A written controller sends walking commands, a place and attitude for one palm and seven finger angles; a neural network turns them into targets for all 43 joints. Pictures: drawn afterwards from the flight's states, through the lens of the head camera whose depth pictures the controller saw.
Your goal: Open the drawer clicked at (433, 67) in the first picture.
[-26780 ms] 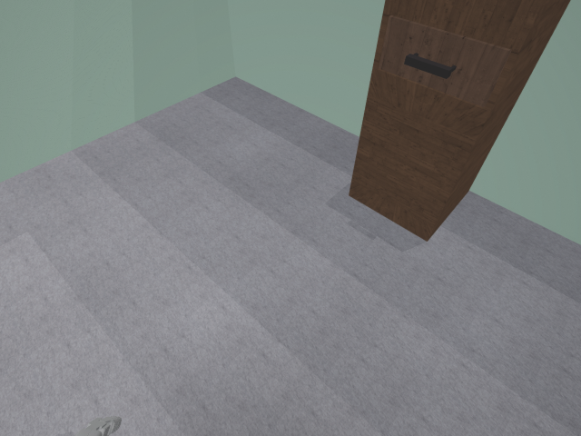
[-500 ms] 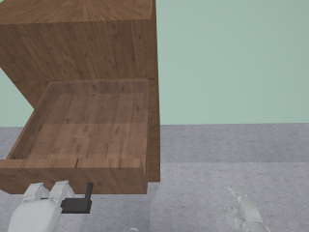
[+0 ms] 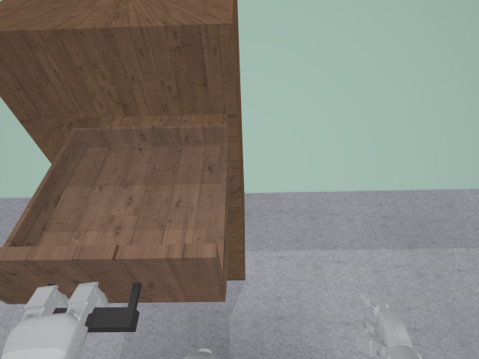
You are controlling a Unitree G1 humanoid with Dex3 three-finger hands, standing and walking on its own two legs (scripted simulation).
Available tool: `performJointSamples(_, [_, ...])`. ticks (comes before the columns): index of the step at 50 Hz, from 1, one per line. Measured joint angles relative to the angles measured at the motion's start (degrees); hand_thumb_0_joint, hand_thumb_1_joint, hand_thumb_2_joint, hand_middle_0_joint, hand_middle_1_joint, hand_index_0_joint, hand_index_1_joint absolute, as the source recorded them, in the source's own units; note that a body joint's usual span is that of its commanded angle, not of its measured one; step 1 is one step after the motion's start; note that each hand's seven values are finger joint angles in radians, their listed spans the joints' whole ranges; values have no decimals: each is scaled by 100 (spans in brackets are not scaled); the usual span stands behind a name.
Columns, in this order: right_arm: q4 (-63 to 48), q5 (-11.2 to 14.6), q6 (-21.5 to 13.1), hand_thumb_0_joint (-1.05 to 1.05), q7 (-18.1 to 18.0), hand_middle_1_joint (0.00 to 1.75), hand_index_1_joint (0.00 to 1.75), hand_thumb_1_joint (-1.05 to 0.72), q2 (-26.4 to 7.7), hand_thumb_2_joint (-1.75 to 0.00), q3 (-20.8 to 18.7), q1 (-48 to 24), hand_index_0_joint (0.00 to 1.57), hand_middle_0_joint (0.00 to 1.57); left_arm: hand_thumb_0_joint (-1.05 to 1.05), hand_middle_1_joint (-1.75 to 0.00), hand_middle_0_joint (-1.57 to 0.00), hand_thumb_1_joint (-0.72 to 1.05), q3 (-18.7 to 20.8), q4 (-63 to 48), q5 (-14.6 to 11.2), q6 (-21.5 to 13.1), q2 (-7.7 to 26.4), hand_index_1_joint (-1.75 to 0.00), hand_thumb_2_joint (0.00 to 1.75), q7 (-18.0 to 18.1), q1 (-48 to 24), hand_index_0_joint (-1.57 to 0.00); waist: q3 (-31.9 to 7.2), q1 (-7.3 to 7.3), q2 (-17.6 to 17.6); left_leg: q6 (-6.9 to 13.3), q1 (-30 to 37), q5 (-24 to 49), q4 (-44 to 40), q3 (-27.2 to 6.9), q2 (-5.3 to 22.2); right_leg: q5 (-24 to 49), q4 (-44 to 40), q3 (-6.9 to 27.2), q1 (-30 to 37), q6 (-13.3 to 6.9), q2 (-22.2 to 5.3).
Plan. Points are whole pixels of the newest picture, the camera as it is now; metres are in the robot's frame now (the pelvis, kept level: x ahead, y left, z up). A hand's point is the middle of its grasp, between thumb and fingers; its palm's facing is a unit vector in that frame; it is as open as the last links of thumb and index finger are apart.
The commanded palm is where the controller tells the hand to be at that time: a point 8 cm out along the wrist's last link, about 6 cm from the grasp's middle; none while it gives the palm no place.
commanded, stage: open the thumb to release the handle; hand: left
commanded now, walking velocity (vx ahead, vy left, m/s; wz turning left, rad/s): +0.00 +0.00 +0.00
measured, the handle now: (88, 304) +0.19 +0.25 +0.04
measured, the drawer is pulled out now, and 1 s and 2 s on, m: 0.30 0.30 0.30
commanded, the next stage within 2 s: lift the hand off the handle in 0.44 s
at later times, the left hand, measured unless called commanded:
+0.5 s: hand (71, 347) +0.13 +0.26 +0.03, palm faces -0.02 -0.09 -1.00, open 12.9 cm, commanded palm +0.11 +0.26 +0.08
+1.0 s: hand (75, 338) +0.14 +0.25 +0.03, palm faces +0.02 -0.09 -1.00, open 13.5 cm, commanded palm +0.13 +0.25 +0.10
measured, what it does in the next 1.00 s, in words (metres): stands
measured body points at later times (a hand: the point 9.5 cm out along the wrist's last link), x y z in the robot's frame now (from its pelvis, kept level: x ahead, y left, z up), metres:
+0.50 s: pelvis -0.01 -0.01 +0.01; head +0.01 -0.03 +0.46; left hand +0.13 +0.26 +0.08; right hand +0.20 -0.22 -0.09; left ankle +0.03 +0.14 -0.68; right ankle -0.01 -0.12 -0.68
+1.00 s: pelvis -0.01 +0.00 +0.01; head +0.01 -0.03 +0.46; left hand +0.14 +0.26 +0.08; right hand +0.20 -0.21 -0.09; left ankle +0.03 +0.14 -0.68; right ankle -0.01 -0.12 -0.68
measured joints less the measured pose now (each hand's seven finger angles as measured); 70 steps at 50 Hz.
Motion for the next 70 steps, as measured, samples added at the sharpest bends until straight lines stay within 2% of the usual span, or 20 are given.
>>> performJointSamples(3, [86,-5,-66,1,-46,30,30,-91,-33,-89,-39,6,20,20,0,-132,-33,63,11,115,39,-113,-15,-132,74,71,-242,-39,55,66,29,3,-102,20,69,-60,-34,-6,61,-58,-71,1,-27])
performJointSamples(9, [209,23,-129,1,-104,30,30,-91,37,-89,-16,28,20,20,0,-130,-39,48,-103,208,3,49,-202,-130,71,47,-551,-39,35,121,97,5,-149,70,65,-102,-77,11,78,-100,-105,5,-65])
performJointSamples(17, [279,83,-129,1,-218,30,30,-91,169,-89,137,30,20,20,0,-125,-39,5,-184,370,-13,218,-192,-126,53,-244,-744,-36,31,137,105,-7,103,191,-187,-109,-80,112,-130,-112,127,-15,-67])
performJointSamples(23, [252,89,-193,1,-263,30,30,-90,133,-89,142,5,20,20,0,-123,-37,-27,-111,434,-36,74,-129,-122,39,-382,-780,-33,106,132,85,-25,250,264,-329,-148,-60,192,-296,-151,291,-37,-45])
performJointSamples(28, [232,58,-226,1,-236,30,30,-90,51,-89,69,-15,20,20,0,-122,-36,-41,-55,446,-25,-59,-136,-121,33,-331,-745,-32,128,135,82,-30,235,274,-336,-165,-55,209,-321,-166,288,-40,-38])
performJointSamples(38, [289,22,-234,1,-238,30,30,-91,-16,-89,-33,2,20,20,0,-123,-36,-49,-126,529,134,-90,-276,-120,30,-78,-967,-32,111,234,88,-12,-28,237,-160,-218,-108,142,-146,-216,58,-22,-82])
performJointSamples(44, [380,70,-232,1,-311,30,30,-91,74,-89,24,-14,20,20,0,-123,-36,-49,-255,634,122,54,-283,-124,30,-74,-1205,-35,97,264,120,-7,-36,250,-154,-249,-131,142,-142,-247,66,-19,-100])
performJointSamples(51, [387,128,-274,1,-393,30,30,-91,170,-89,147,-20,20,20,0,-121,-37,-49,-365,581,-6,320,-194,-125,30,-466,-1282,-37,150,220,144,-10,269,317,-358,-245,-115,227,-367,-245,373,-24,-86])
performJointSamples(56, [318,122,-389,1,-386,30,30,-90,140,-89,171,23,20,20,0,-121,-36,-49,-276,223,-145,331,-102,-124,30,-634,-1112,-40,178,195,171,-9,528,359,-531,-229,-102,298,-579,-232,641,-15,-77])
performJointSamples(62, [295,139,-408,1,-333,30,30,-90,33,-89,146,19,20,20,0,-120,-33,-49,-96,-186,-238,355,9,-124,30,-758,-962,-41,216,225,216,14,816,416,-743,-202,-108,387,-836,-211,941,15,-88])
performJointSamples(70, [236,167,-448,1,-319,30,30,-91,-31,-89,154,53,20,20,0,-120,-32,-49,-224,-493,-383,558,-50,-123,30,-1212,-950,-41,298,305,244,61,1203,552,-1121,-155,-155,537,-1230,-177,1327,63,-143])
